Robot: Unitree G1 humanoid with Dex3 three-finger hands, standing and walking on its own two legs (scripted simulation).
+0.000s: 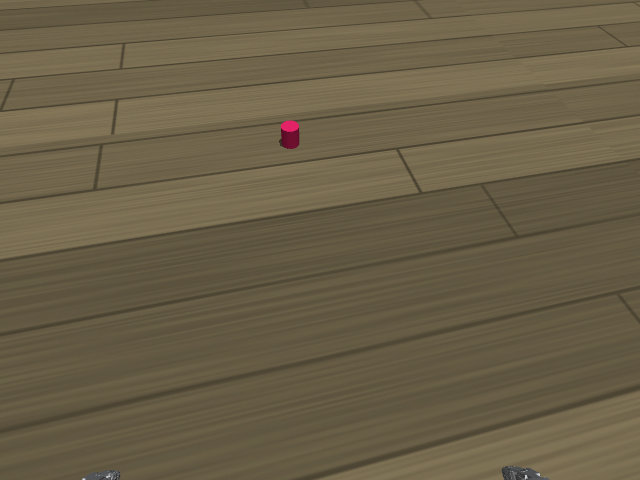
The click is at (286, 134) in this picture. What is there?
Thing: mug
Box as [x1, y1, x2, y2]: [281, 121, 298, 148]
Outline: 285,121 281,124 282,144 287,148 293,148 298,145 298,124 294,121
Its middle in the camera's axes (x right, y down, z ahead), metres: -0.14 -0.52 +1.92
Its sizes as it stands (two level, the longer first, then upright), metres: 0.121 0.087 0.102
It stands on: the floor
